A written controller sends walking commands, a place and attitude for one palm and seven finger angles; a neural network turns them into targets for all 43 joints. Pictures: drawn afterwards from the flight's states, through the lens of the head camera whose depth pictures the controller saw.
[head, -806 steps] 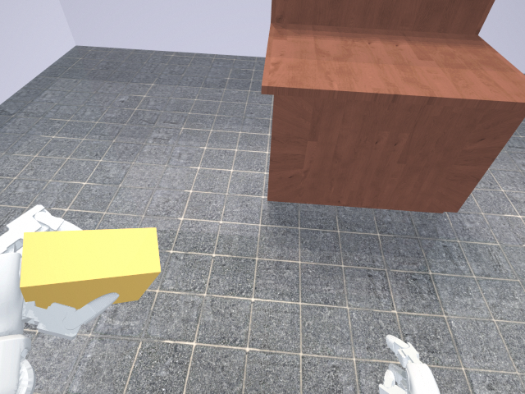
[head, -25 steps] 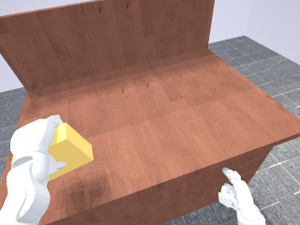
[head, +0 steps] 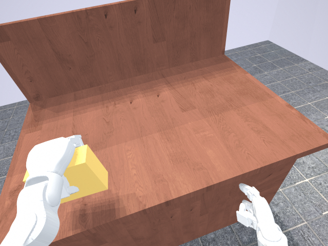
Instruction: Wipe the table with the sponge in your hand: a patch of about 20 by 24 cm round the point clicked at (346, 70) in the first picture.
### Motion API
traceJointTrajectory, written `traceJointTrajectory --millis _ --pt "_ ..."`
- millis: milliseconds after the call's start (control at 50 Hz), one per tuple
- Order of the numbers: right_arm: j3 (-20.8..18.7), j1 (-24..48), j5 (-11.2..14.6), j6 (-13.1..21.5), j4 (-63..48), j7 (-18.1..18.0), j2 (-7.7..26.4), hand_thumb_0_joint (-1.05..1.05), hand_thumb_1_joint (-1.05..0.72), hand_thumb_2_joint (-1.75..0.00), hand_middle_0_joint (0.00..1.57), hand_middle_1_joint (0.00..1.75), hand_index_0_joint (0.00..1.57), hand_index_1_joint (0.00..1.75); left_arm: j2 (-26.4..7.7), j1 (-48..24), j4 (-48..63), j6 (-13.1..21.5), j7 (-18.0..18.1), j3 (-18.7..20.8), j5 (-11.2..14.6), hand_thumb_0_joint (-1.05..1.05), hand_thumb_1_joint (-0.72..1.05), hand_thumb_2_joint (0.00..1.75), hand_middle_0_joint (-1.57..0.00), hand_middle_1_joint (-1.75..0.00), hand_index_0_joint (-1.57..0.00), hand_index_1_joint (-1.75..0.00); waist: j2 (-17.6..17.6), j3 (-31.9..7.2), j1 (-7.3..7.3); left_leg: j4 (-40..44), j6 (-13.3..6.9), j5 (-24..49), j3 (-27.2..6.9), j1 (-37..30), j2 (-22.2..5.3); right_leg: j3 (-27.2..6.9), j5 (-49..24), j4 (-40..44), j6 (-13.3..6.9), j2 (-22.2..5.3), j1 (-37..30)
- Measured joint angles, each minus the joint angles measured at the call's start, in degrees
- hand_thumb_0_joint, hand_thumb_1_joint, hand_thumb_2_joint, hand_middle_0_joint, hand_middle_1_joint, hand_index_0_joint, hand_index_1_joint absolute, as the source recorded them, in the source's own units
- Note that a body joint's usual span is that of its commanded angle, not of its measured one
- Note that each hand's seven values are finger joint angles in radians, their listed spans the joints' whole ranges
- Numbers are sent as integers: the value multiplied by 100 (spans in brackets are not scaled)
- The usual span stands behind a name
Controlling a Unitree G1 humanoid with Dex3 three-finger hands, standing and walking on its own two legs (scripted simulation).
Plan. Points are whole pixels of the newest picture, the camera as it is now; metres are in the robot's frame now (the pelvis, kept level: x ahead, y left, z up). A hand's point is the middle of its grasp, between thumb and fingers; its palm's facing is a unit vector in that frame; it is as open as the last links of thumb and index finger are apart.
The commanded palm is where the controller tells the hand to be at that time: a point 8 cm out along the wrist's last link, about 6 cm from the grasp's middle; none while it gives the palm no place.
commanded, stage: move the sponge above the wiping area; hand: left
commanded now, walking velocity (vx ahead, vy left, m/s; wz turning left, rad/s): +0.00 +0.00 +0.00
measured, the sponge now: (75, 180) +0.23 +0.27 +0.06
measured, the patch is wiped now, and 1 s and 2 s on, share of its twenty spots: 0.00 0.00 0.00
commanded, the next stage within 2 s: none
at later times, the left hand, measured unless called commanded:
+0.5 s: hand (64, 162) +0.24 +0.28 +0.11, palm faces +0.08 -0.08 -0.99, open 9.6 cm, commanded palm +0.20 +0.29 +0.18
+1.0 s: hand (65, 159) +0.25 +0.29 +0.11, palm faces +0.16 -0.09 -0.98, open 9.6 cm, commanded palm +0.21 +0.28 +0.16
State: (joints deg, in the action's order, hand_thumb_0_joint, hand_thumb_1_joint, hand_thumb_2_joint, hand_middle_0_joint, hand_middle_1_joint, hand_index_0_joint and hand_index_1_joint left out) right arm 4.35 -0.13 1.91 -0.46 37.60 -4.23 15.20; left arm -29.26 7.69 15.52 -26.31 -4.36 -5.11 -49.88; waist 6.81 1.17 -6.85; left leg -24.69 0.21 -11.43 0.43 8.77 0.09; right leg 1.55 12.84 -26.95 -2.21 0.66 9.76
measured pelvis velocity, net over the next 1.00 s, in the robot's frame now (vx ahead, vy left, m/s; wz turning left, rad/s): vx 0.01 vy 0.02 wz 0.00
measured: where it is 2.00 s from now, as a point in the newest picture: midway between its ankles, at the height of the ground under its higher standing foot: outside the picture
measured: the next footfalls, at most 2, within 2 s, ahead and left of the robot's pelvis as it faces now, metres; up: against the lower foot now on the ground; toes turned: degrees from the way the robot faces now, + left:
none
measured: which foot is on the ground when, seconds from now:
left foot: down 0.00-1.00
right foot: down 0.00-1.00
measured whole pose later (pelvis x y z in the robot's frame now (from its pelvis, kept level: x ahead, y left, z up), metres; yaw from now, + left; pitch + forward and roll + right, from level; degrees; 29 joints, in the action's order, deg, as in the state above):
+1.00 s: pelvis +0.01 +0.02 +0.00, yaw +0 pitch -4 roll +0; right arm 2.1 -1.0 2.1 0.0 40.3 -3.5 13.9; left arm -26.3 5.5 10.7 -24.0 4.0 -5.5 -52.5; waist 5.0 0.0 -7.1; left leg -23.4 -0.7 -11.8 0.8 7.3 0.7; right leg 0.8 12.2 -24.3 -1.2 0.2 7.7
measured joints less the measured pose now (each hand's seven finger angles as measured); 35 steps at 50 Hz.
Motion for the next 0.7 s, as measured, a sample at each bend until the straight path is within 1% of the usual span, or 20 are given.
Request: traceJointTrajectory --millis 40,80,140,220,280,320,380,440,480,500,560,600,660,700 --pt "-11 -19 -27 28 37 10 -19 2 -90 -90 20 30 23 32 -72 1 -25 141 122 29 -62 0 -46 102 -79 -137 -79 -137 -20 -7 -37 -23 16 -26 2 -20 -25 -2 13 -4 -20 26 -26" --pt "-28 -38 -23 36 86 21 -43 2 -90 -90 20 30 23 32 -117 -46 -105 214 265 151 -55 0 -46 102 -79 -137 -79 -136 -42 -33 -62 -25 34 -41 -12 -45 -46 9 15 21 -34 47 -65" --pt "-45 -15 16 37 161 23 -54 2 -90 -90 20 30 22 31 -159 -161 -272 120 406 404 42 0 -46 102 -79 -137 -79 -136 -55 -67 -82 -37 53 -61 -20 -58 -78 15 6 58 -49 81 -100" --pt "-14 1 59 14 156 47 11 2 -90 -90 20 30 23 32 -131 -273 -468 -199 316 559 107 0 -45 102 -78 -137 -79 -137 -41 -78 -38 -25 49 -50 -50 -45 -64 42 2 80 -40 67 -102" --pt "-16 -22 81 40 94 12 56 2 -90 -90 20 30 24 33 -72 -245 -535 -248 114 438 107 0 -45 102 -78 -137 -79 -137 -21 -49 7 -27 24 -39 -79 -6 -29 70 4 78 -14 33 -79" --pt "-22 -25 68 78 65 -25 68 2 -90 -90 20 30 25 33 -39 -210 -550 -161 -10 287 60 0 -45 102 -78 -137 -78 -137 -22 -7 12 -34 6 -37 -74 11 -15 64 6 67 -2 19 -59" --pt "-55 -57 15 139 49 -68 41 2 -90 -90 20 30 24 33 10 -159 -529 172 -69 92 -36 0 -45 102 -78 -137 -79 -137 -59 37 12 -31 -11 -40 -70 16 7 58 10 66 14 -2 -53" --pt "-82 -83 -46 189 93 -88 -28 2 -90 -90 20 30 23 32 -15 -54 -375 557 92 86 -92 0 -46 102 -78 -137 -79 -137 -111 42 -25 -20 -21 -64 -27 -23 -3 13 7 95 18 10 -84" --pt "-115 -121 -58 197 123 -67 -72 2 -90 -90 20 30 22 31 -36 -27 -320 683 289 156 -122 0 -46 102 -79 -137 -79 -137 -139 3 -39 -4 -22 -79 -15 -51 -7 -2 4 134 23 15 -118" --pt "-123 -125 -53 195 144 -47 -86 2 -90 -90 20 30 22 31 -47 -19 -301 684 390 224 -114 0 -46 102 -79 -137 -79 -136 -148 -12 -50 8 -23 -86 2 -72 -12 -19 0 154 24 20 -136" --pt "-145 -142 -14 154 176 22 -88 2 -90 -90 20 30 21 31 -26 -79 -347 422 626 419 -46 0 -46 102 -79 -137 -79 -136 -154 -87 -42 27 -32 -98 21 -89 -11 -41 -10 197 43 19 -158" --pt "-136 -125 24 99 182 68 -62 2 -90 -90 20 30 21 31 13 -96 -384 153 655 547 37 0 -46 102 -78 -137 -79 -137 -152 -117 -12 51 -44 -91 27 -96 5 -47 -14 214 61 4 -162" --pt "-131 -116 72 21 130 102 6 2 -90 -90 20 30 22 32 104 -29 -361 -213 530 561 117 0 -45 102 -78 -137 -78 -137 -125 -127 45 58 -74 -78 11 -75 39 -33 -22 231 92 -29 -157" --pt "-133 -117 93 -3 85 92 49 2 -90 -90 20 30 22 32 166 56 -340 -313 395 437 123 0 -45 102 -78 -137 -78 -137 -112 -103 63 59 -97 -66 -3 -61 67 -19 -26 231 112 -57 -150"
